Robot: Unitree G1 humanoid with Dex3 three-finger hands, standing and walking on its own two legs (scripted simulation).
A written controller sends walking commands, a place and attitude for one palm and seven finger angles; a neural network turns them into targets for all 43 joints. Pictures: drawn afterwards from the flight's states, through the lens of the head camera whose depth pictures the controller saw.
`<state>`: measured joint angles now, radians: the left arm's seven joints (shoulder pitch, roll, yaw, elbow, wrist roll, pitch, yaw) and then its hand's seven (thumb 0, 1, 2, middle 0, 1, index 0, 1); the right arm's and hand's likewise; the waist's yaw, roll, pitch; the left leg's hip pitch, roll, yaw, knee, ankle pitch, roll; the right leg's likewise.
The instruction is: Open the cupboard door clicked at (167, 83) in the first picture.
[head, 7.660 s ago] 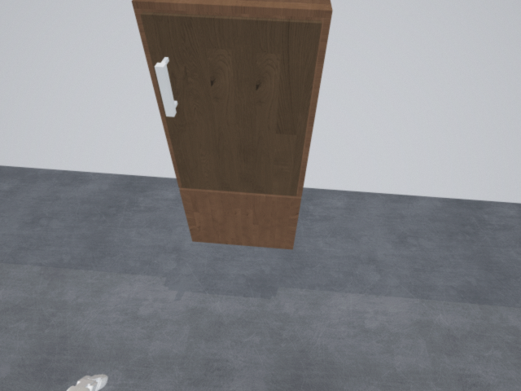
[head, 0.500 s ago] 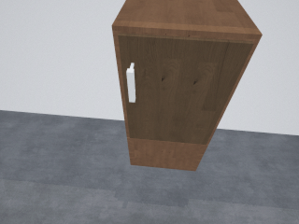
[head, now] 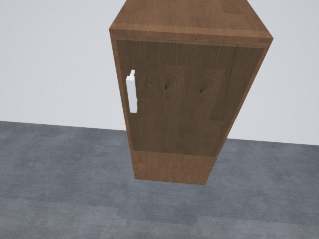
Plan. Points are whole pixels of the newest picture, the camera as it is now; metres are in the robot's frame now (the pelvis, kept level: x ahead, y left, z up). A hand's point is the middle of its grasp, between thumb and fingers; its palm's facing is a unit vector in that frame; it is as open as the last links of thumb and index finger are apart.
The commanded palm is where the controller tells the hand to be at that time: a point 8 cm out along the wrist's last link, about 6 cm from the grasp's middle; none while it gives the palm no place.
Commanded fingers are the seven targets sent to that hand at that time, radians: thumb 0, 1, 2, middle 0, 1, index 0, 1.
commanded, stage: shuffle to correct the standing spot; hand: left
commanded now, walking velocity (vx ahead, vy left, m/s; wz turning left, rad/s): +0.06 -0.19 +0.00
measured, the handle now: (133, 91) +0.57 +0.12 +0.04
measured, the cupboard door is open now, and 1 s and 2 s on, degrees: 0 0 0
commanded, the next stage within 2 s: come to a stop and stand still in 0.04 s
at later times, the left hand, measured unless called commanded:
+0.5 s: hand out of the picture +0.02 +0.10 -0.17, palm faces +0.09 -0.98 -0.18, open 7.3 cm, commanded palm none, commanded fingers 0.00 0.90 0.90 -0.20 -0.30 -0.20 -0.30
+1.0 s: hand out of the picture +0.01 +0.03 -0.19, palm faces +0.01 -0.99 -0.12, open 7.3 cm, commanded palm none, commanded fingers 0.00 0.90 0.90 -0.20 -0.30 -0.20 -0.30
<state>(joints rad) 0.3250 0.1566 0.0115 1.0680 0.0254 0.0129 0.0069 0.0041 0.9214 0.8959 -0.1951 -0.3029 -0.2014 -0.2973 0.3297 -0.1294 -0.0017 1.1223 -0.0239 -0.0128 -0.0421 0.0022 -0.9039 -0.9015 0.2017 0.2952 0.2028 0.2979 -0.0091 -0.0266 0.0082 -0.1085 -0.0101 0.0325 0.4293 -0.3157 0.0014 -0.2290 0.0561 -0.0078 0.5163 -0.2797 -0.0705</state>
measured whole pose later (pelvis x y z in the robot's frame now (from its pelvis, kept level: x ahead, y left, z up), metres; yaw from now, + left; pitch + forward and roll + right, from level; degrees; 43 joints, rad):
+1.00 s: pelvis +0.02 -0.12 -0.01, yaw -1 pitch -2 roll +0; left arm 0.33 0.14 -0.02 1.03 0.02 0.01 0.02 0.00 0.91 0.90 -0.20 -0.30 -0.20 -0.30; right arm 0.22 -0.18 -0.03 1.03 0.00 0.01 -0.01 0.00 -0.91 -0.90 0.20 0.29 0.20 0.30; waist 0.01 -0.04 0.06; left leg -0.32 0.04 0.00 0.52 -0.17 -0.03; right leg -0.14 -0.01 0.05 0.54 -0.37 0.02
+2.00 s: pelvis +0.02 -0.13 -0.02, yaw +1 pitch +4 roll +0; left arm 0.34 0.21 0.20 0.18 -0.17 -0.32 -0.06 0.01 0.82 0.86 -0.21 -0.36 -0.21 -0.35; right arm 0.21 -0.23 -0.07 0.74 0.02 -0.23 -0.08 0.01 -0.90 -0.90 0.20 0.30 0.20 0.30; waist -0.03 0.01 -0.08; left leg -0.52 0.04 -0.03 0.70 -0.25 -0.05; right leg -0.34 -0.02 -0.02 0.74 -0.47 0.00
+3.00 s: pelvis -0.01 -0.10 -0.05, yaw +0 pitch +7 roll -4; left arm 0.13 0.40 0.37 0.13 -0.36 -0.22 -0.43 -0.01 -0.32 0.37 -0.29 -1.09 -0.29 -1.09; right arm 0.27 -0.24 0.04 0.54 0.05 -0.25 -0.10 0.01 -0.90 -0.90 0.20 0.30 0.21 0.30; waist 0.00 0.03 -0.09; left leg -0.76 0.05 -0.06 0.95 -0.30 -0.01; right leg -0.53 0.00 -0.03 0.92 -0.50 0.03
